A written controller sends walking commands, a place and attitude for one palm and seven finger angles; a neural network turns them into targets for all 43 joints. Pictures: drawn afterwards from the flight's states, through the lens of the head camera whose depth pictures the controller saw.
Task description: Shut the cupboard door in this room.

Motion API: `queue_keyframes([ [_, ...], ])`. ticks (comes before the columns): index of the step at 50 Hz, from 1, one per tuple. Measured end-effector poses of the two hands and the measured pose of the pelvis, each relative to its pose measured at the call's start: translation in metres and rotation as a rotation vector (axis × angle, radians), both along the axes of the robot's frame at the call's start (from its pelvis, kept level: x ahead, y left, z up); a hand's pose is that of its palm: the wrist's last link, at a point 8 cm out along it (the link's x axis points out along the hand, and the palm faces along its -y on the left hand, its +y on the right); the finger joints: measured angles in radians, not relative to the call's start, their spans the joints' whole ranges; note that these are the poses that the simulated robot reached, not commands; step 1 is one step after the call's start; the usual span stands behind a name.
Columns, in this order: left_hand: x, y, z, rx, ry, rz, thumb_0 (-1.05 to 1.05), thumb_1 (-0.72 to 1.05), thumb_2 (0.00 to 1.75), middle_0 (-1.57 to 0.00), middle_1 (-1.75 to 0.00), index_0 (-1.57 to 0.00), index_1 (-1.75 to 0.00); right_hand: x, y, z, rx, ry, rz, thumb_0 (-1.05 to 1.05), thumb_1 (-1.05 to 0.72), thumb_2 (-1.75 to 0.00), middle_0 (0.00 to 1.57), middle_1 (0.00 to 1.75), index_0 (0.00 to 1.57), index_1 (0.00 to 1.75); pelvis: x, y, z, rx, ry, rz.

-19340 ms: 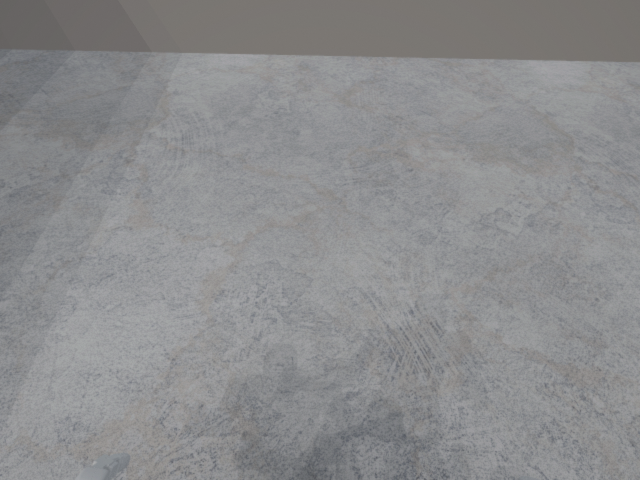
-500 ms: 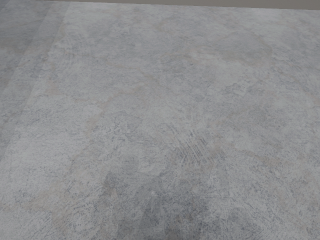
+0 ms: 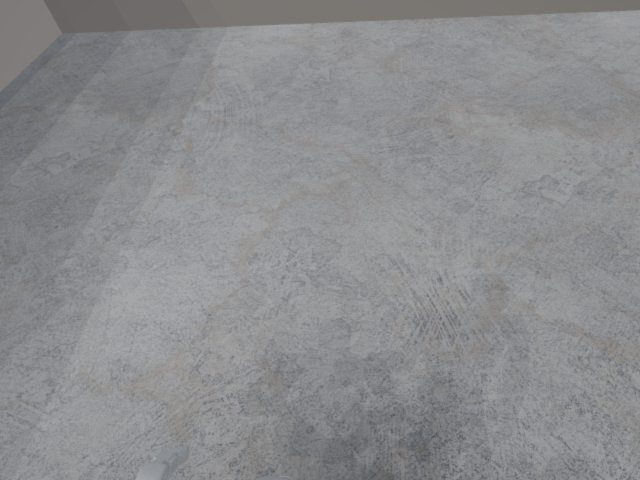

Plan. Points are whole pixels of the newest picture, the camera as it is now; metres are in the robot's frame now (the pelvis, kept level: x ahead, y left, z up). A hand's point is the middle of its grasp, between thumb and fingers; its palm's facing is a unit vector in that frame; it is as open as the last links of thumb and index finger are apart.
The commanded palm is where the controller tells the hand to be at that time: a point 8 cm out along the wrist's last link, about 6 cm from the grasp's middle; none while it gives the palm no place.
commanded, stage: turn or walk to find it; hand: left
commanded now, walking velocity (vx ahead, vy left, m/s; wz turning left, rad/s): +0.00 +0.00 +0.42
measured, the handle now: out of the picture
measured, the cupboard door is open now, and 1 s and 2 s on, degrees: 79 79 79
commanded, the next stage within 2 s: stand and wait in 0.10 s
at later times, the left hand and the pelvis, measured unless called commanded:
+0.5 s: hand out of the picture -0.06 +0.24 -0.18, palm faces +0.30 -0.92 -0.24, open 7.4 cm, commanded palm none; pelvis -0.02 +0.03 +0.00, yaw +14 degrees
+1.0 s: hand out of the picture +0.00 +0.21 -0.14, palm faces +0.43 -0.86 -0.29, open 7.4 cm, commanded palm none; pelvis -0.03 -0.02 +0.00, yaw +28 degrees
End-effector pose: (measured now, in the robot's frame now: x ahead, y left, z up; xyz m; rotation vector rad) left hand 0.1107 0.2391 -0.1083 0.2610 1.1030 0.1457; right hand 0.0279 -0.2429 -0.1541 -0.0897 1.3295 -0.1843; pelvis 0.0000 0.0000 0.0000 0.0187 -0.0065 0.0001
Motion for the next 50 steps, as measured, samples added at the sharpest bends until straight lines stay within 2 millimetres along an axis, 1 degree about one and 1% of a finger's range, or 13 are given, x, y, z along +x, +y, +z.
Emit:
queue_keyframes([
  [3,-0.021,-0.008,0.006,-0.002,0.013,0.048,0.00,0.90,0.90,-0.20,-0.30,-0.20,-0.29,0.000,-0.012,0.002,0.000,0.024,0.030,0.01,-0.91,-0.89,0.20,0.30,0.20,0.30,-0.002,-0.006,0.005,0.015,-0.007,0.032],
  [7,-0.049,-0.014,0.006,-0.010,0.056,0.104,0.01,0.90,0.90,-0.20,-0.30,-0.20,-0.30,0.004,-0.022,0.007,-0.008,0.037,0.069,0.01,-0.91,-0.90,0.20,0.30,0.20,0.30,-0.004,-0.011,0.010,0.020,-0.008,0.072],
  [13,-0.093,-0.007,-0.002,-0.024,0.116,0.196,0.00,0.91,0.90,-0.20,-0.30,-0.20,-0.30,0.020,-0.021,0.014,-0.033,0.058,0.147,0.01,-0.91,-0.90,0.20,0.30,0.20,0.30,-0.006,-0.010,0.011,0.021,0.000,0.129],
  [18,-0.134,0.010,-0.015,-0.047,0.170,0.279,0.01,0.91,0.90,-0.20,-0.30,-0.20,-0.30,0.054,0.002,0.019,-0.057,0.014,0.244,0.01,-0.91,-0.90,0.20,0.30,0.19,0.30,-0.012,0.004,0.006,0.008,0.002,0.182],
  [22,-0.168,0.033,-0.036,-0.072,0.205,0.352,0.01,0.90,0.90,-0.20,-0.30,-0.20,-0.30,0.087,0.032,0.022,-0.084,-0.078,0.328,0.01,-0.91,-0.90,0.20,0.30,0.20,0.30,-0.018,0.023,-0.005,-0.017,-0.002,0.230],
  [25,-0.185,0.047,-0.042,-0.078,0.243,0.388,0.01,0.90,0.90,-0.20,-0.30,-0.20,-0.30,0.103,0.054,0.033,-0.086,-0.143,0.371,0.01,-0.91,-0.90,0.20,0.30,0.20,0.30,-0.022,0.031,-0.005,-0.012,-0.011,0.241],
  [28,-0.187,0.057,-0.036,-0.085,0.239,0.410,0.01,0.91,0.90,-0.20,-0.30,-0.19,-0.29,0.108,0.069,0.043,-0.091,-0.169,0.400,0.00,-0.91,-0.89,0.20,0.30,0.20,0.30,-0.024,0.037,0.003,-0.032,-0.012,0.270],
  [31,-0.180,0.064,-0.028,-0.085,0.186,0.421,0.01,0.91,0.90,-0.20,-0.30,-0.19,-0.29,0.107,0.078,0.047,-0.085,-0.167,0.425,0.00,-0.91,-0.89,0.20,0.30,0.20,0.30,-0.028,0.041,0.009,-0.041,-0.012,0.297],
  [37,-0.160,0.068,-0.016,-0.059,0.087,0.430,0.01,0.91,0.90,-0.20,-0.30,-0.19,-0.29,0.097,0.079,0.043,-0.058,-0.145,0.443,0.00,-0.91,-0.89,0.21,0.30,0.20,0.30,-0.031,0.036,0.012,-0.031,-0.012,0.343],
  [41,-0.146,0.061,-0.008,-0.039,0.041,0.430,0.01,0.91,0.90,-0.20,-0.30,-0.19,-0.29,0.085,0.065,0.034,-0.042,-0.105,0.443,0.00,-0.91,-0.89,0.21,0.30,0.20,0.30,-0.033,0.024,0.010,-0.025,-0.009,0.379],
  [45,-0.134,0.044,-0.002,-0.017,-0.010,0.435,0.01,0.91,0.90,-0.20,-0.30,-0.19,-0.29,0.074,0.042,0.020,-0.027,-0.049,0.450,0.01,-0.91,-0.89,0.21,0.30,0.20,0.30,-0.033,0.005,0.005,-0.015,-0.002,0.423],
  [48,-0.134,0.026,0.001,0.010,-0.042,0.450,0.01,0.90,0.90,-0.20,-0.30,-0.19,-0.29,0.073,0.022,0.004,-0.014,-0.015,0.459,0.01,-0.91,-0.89,0.21,0.30,0.20,0.30,-0.031,-0.013,-0.002,-0.008,-0.001,0.456],
  [50,-0.143,0.012,0.005,0.016,-0.042,0.468,0.01,0.90,0.90,-0.20,-0.30,-0.20,-0.29,0.075,0.012,0.001,-0.013,0.006,0.475,0.01,-0.91,-0.89,0.21,0.30,0.20,0.30,-0.032,-0.020,-0.001,-0.004,-0.010,0.490],
])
